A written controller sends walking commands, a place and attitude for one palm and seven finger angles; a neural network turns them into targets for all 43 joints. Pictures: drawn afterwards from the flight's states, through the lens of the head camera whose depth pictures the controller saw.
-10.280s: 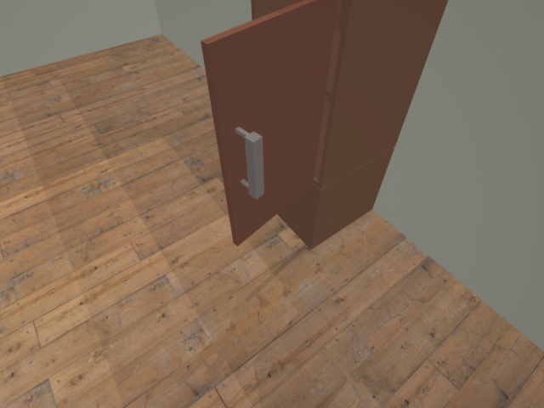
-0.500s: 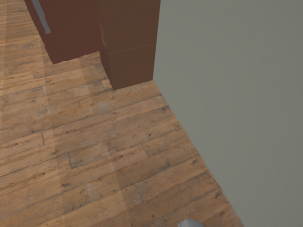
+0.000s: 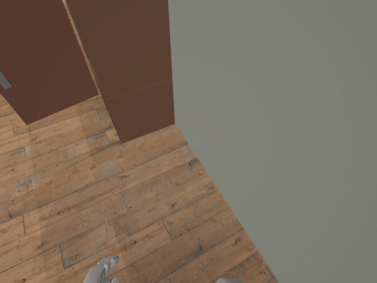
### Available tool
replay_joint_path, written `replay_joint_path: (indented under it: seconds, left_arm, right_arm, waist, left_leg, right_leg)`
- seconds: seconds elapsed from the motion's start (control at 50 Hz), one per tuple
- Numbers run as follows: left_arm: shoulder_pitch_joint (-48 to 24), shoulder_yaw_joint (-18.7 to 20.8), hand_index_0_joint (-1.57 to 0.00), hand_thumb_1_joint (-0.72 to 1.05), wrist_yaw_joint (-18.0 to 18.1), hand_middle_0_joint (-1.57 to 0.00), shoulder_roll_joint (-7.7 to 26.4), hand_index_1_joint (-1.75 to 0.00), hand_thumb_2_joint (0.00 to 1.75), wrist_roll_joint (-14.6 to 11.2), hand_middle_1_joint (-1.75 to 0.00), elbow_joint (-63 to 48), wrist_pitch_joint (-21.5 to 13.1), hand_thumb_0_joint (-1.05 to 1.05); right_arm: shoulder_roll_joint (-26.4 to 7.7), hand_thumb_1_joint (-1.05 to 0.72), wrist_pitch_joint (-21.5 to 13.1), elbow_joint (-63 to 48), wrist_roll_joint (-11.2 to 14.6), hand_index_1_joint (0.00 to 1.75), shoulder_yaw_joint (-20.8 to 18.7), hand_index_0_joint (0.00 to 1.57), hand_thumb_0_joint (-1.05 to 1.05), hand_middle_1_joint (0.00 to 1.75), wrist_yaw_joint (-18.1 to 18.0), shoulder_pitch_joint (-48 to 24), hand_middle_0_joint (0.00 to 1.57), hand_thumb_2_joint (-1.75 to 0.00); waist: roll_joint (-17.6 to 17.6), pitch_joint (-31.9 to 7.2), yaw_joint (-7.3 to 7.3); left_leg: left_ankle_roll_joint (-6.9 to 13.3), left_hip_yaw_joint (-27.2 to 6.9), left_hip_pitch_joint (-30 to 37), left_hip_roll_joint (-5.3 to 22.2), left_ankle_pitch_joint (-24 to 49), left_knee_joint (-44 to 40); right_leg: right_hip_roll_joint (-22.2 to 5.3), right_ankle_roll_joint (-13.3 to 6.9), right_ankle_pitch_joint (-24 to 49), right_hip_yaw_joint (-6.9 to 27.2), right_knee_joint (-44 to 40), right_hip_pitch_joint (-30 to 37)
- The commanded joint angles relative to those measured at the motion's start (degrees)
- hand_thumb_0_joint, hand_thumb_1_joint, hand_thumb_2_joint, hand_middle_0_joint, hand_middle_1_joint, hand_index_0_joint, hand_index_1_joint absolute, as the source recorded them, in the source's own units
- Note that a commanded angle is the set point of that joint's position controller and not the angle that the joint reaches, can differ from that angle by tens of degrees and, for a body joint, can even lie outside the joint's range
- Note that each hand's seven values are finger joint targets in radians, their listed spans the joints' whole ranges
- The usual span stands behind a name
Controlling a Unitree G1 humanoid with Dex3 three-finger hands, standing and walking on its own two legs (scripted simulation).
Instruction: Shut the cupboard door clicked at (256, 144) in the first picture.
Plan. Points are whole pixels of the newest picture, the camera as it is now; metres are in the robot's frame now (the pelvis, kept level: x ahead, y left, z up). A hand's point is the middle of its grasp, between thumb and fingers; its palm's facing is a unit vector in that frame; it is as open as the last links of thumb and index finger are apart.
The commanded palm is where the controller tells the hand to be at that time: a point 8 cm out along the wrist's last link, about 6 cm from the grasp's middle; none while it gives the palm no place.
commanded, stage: walk to a spot facing it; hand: left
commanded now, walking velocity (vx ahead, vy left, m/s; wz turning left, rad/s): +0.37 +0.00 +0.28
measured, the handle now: out of the picture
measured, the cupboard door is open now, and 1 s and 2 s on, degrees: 100 100 100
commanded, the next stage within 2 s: turn to face it in 0.40 s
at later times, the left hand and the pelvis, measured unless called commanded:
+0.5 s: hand out of the picture +0.08 +0.19 -0.18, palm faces +0.26 -0.96 -0.09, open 7.4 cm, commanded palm none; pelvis +0.21 +0.07 -0.01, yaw +10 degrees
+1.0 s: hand (82, 184) +0.39 +0.31 -0.14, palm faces +0.34 -0.92 -0.20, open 7.4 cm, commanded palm none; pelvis +0.30 +0.08 +0.02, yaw +22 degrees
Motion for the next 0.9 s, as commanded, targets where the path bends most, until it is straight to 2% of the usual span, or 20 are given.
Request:
replay_joint_path:
  seconds: [0.0, 0.02, 0.06, 0.14, 0.18, 0.3, 0.34, 0.36, 0.38, 0.4, 0.42, 0.44, 0.46, 0.5, 0.52, 0.58, 0.64, 0.7, 0.84, 0.88]
  left_arm:
    - [10.84, 1.18, -0.2, 0.9, 1.29, -0.2, 5.71, -0.3, 0.9, -0.44, -0.3, 2.49, -0.64, 0.0]
    - [10.94, 1.03, -0.2, 0.9, 1.26, -0.2, 4.62, -0.3, 0.9, -0.32, -0.3, 2.74, -1.05, 0.0]
    - [12.52, 1.15, -0.2, 0.9, 1.28, -0.2, 2.76, -0.3, 0.9, -0.06, -0.3, 3.6, -1.67, 0.0]
    - [15.26, 1.25, -0.2, 0.9, 1.31, -0.2, 4.03, -0.3, 0.9, -0.09, -0.3, 5.41, -2.46, 0.0]
    - [17.7, 0.83, -0.2, 0.9, 1.28, -0.2, 4.41, -0.3, 0.9, -0.11, -0.3, 6.9, -2.53, 0.0]
    - [21.25, 0.7, -0.2, 0.9, 1.7, -0.2, 6.66, -0.3, 0.9, 0.5, -0.3, 9.63, -1.82, 0.0]
    - [21.01, 1.08, -0.2, 0.9, 1.64, -0.2, 8.01, -0.3, 0.9, 0.53, -0.3, 9.57, -1.54, 0.0]
    - [20.53, 1.22, -0.2, 0.9, 1.57, -0.2, 8.69, -0.3, 0.9, 0.34, -0.3, 9.57, -1.45, 0.0]
    - [19.63, 1.25, -0.2, 0.9, 1.45, -0.2, 9.35, -0.3, 0.9, -0.02, -0.3, 9.28, -1.29, 0.0]
    - [19.82, 1.21, -0.2, 0.9, 1.05, -0.2, 7.64, -0.3, 0.9, -0.27, -0.3, 8.01, -1.06, 0.0]
    - [19.89, 0.51, -0.2, 0.9, 0.52, -0.2, 4.36, -0.3, 0.9, -0.83, -0.3, 5.52, -1.11, 0.0]
    - [15.98, 0.69, -0.2, 0.9, 1.05, -0.2, 5.87, -0.3, 0.9, -0.5, -0.3, 4.07, -0.86, 0.0]
    - [13.81, 0.86, -0.2, 0.9, 1.49, -0.2, 5.4, -0.3, 0.9, -0.34, -0.3, 4.14, -0.65, 0.0]
    - [13.93, 0.98, -0.2, 0.9, 1.11, -0.2, 3.65, -0.3, 0.9, 0.07, -0.3, 5.26, 0.44, 0.0]
    - [15.3, 1.03, -0.2, 0.9, 0.99, -0.2, 2.41, -0.3, 0.9, 0.43, -0.3, 5.74, 1.27, 0.0]
    - [17.05, 1.66, -0.2, 0.9, 1.23, -0.2, 2.41, -0.3, 0.9, 0.26, -0.3, 5.12, 2.87, 0.0]
    - [14.08, 2.7, -0.2, 0.9, 1.49, -0.2, 3.55, -0.3, 0.9, 0.21, -0.3, 2.81, 3.86, 0.0]
    - [9.73, 3.07, -0.2, 0.9, 1.62, -0.2, 4.89, -0.3, 0.9, 0.18, -0.3, 0.34, 4.48, 0.0]
    - [-1.25, 2.57, -0.2, 0.9, 2.07, -0.2, 6.62, -0.3, 0.9, -0.26, -0.3, -4.81, 4.82, 0.0]
    - [-3.14, 2.36, -0.2, 0.9, 2.18, -0.2, 6.83, -0.3, 0.9, -0.43, -0.3, -5.95, 4.78, 0.0]
  right_arm:
    - [-2.94, -0.9, -0.54, -5.8, -0.95, 0.3, -1.7, 0.2, 0.0, 0.3, 0.47, -2.24, 0.2, -0.9]
    - [-2.44, -0.9, -0.01, -5.26, -1.17, 0.3, -1.64, 0.2, 0.0, 0.3, 0.7, -0.71, 0.2, -0.9]
    - [-2.2, -0.9, 0.64, -5.7, -1.41, 0.3, -1.95, 0.2, 0.0, 0.3, 1.0, -1.75, 0.2, -0.9]
    - [-2.68, -0.9, 0.69, -8.63, -1.3, 0.3, -2.2, 0.2, 0.0, 0.3, 1.7, -9.35, 0.2, -0.9]
    - [-3.06, -0.9, 0.43, -10.06, -1.13, 0.3, -1.99, 0.2, 0.0, 0.3, 2.06, -14.56, 0.2, -0.9]
    - [-4.15, -0.9, -0.35, -12.9, -0.96, 0.3, -1.47, 0.2, 0.0, 0.3, 2.86, -23.8, 0.2, -0.9]
    - [-5.11, -0.9, -0.73, -12.51, -1.16, 0.3, -1.54, 0.2, 0.0, 0.3, 2.58, -21.89, 0.2, -0.9]
    - [-5.98, -0.9, -0.95, -11.4, -1.34, 0.3, -1.71, 0.2, 0.0, 0.3, 2.21, -18.28, 0.2, -0.9]
    - [-7.81, -0.9, -1.19, -9.51, -1.65, 0.3, -2.21, 0.2, 0.0, 0.3, 1.85, -11.23, 0.2, -0.9]
    - [-12.88, -0.9, -1.46, -7.88, -2.13, 0.3, -3.45, 0.2, 0.0, 0.3, 1.35, -2.81, 0.2, -0.9]
    - [-18.49, -0.9, -1.75, -7.01, -2.01, 0.3, -4.71, 0.2, 0.0, 0.3, 0.46, 3.28, 0.2, -0.9]
    - [-18.78, -0.9, -1.14, -6.41, -0.85, 0.3, -4.64, 0.2, 0.0, 0.3, -0.36, 3.22, 0.2, -0.9]
    - [-16.76, -0.9, -1.34, -7.1, -0.76, 0.3, -4.16, 0.2, 0.0, 0.3, -0.75, -1.08, 0.2, -0.9]
    - [-11.76, -0.9, -2.26, -9.83, -0.73, 0.3, -2.65, 0.2, 0.0, 0.3, -1.12, -8.72, 0.2, -0.9]
    - [-10.66, -0.9, -2.68, -9.96, -0.71, 0.3, -2.13, 0.2, 0.0, 0.3, -1.17, -9.68, 0.2, -0.9]
    - [-10.46, -0.9, -2.94, -9.94, -0.42, 0.3, -1.75, 0.2, 0.0, 0.3, -1.2, -10.46, 0.2, -0.9]
    - [-11.37, -0.9, -2.33, -10.83, -0.59, 0.3, -2.78, 0.2, 0.0, 0.3, -1.16, -9.42, 0.2, -0.9]
    - [-12.43, -0.9, -1.43, -10.81, -0.67, 0.3, -3.03, 0.2, 0.0, 0.3, -1.02, -8.86, 0.2, -0.9]
    - [-13.6, -0.9, 0.07, -10.42, -1.15, 0.3, -3.65, 0.2, 0.0, 0.3, -1.16, -4.59, 0.2, -0.9]
    - [-14.14, -0.9, 0.43, -10.36, -1.26, 0.3, -3.8, 0.2, 0.0, 0.3, -1.26, -3.91, 0.2, -0.9]
  waist:
    - [-4.0, -1.64, 2.42]
    - [-4.93, -2.24, 1.5]
    - [-6.86, -2.03, 1.15]
    - [-4.33, -1.76, 2.31]
    - [-4.43, -0.56, 3.67]
    - [-5.13, 2.08, 5.49]
    - [-4.77, 0.39, 4.03]
    - [-4.47, -1.49, 2.04]
    - [-3.95, -5.36, -1.31]
    - [4.5, -12.02, -4.54]
    - [16.9, -17.41, -5.14]
    - [9.82, -17.61, -4.43]
    - [5.7, -13.74, -2.61]
    - [1.33, -5.81, 1.41]
    - [2.25, -4.06, 2.86]
    - [4.75, -6.84, 4.94]
    - [2.39, -8.36, 4.87]
    - [5.22, -8.0, 4.54]
    - [4.38, -7.57, 1.91]
    - [5.87, -8.21, 1.46]
  left_leg:
    - [-0.42, -3.56, -16.01, 5.5, 9.98, 6.14]
    - [-0.98, -2.71, -15.48, 5.71, 11.6, 3.81]
    - [-2.15, -1.46, -16.75, 6.28, 14.0, -0.52]
    - [-3.16, -0.45, -21.95, 6.96, 16.97, -8.91]
    - [-3.12, 0.68, -23.72, 6.34, 17.22, -13.92]
    - [-1.0, 4.14, -19.89, 3.95, 14.04, -25.57]
    - [0.25, 6.84, -14.36, 1.19, 11.14, -29.32]
    - [0.97, 8.75, -7.46, -1.12, 11.58, -32.19]
    - [1.88, 8.95, 3.39, -2.46, 15.07, -36.32]
    - [4.99, -2.59, 18.04, 6.18, 19.8, -37.73]
    - [12.53, -25.93, 28.84, 21.41, 32.76, -42.65]
    - [14.82, -27.06, 27.56, 23.74, 38.43, -45.5]
    - [13.55, -21.49, 20.27, 21.9, 36.8, -46.47]
    - [10.55, -14.45, 6.35, 18.42, 37.44, -49.17]
    - [9.29, -10.68, 2.87, 16.12, 41.52, -49.92]
    - [8.51, -6.26, 1.87, 13.24, 52.46, -48.99]
    - [7.87, -8.05, 4.08, 12.89, 56.46, -48.16]
    - [6.77, -10.33, 5.97, 12.22, 53.1, -48.15]
    - [8.52, -18.02, 10.89, 12.42, 53.39, -45.23]
    - [8.81, -19.33, 12.35, 12.37, 54.18, -44.1]
  right_leg:
    - [-16.85, -2.89, 10.06, 14.31, -22.95, 5.68]
    - [-15.62, -2.23, 9.32, 10.78, -23.92, 4.65]
    - [-14.6, -2.29, 8.74, 8.33, -25.8, 4.55]
    - [-15.41, -3.18, 14.8, 5.92, -26.09, 10.89]
    - [-15.44, -2.9, 20.33, 4.49, -25.37, 14.33]
    - [-18.07, -2.51, 27.69, 2.08, -22.24, 19.27]
    - [-17.83, -2.13, 37.52, -0.43, -16.66, 20.69]
    - [-16.72, -1.29, 43.79, -2.18, -10.76, 19.24]
    - [-15.21, 0.23, 45.32, -4.43, -0.32, 15.54]
    - [-11.2, 2.92, 28.64, -5.61, 14.63, 4.01]
    - [-2.54, 5.22, -13.81, -4.33, 33.0, -11.45]
    - [-3.3, 3.85, -16.6, 3.64, 39.83, -14.92]
    - [-5.18, 3.65, -13.76, 5.15, 41.94, -15.3]
    - [-7.85, 5.12, -7.6, 7.33, 39.27, -13.54]
    - [-8.07, 5.87, -5.7, 7.25, 36.57, -11.36]
    - [-6.47, 7.44, -3.06, 7.05, 32.87, -8.82]
    - [-5.37, 8.73, -0.16, 7.52, 32.56, -11.82]
    - [-5.06, 9.52, 1.04, 8.32, 31.74, -15.36]
    - [-3.38, 9.92, -3.24, 9.51, 24.81, -16.96]
    - [-2.8, 9.66, -5.18, 9.77, 21.88, -16.23]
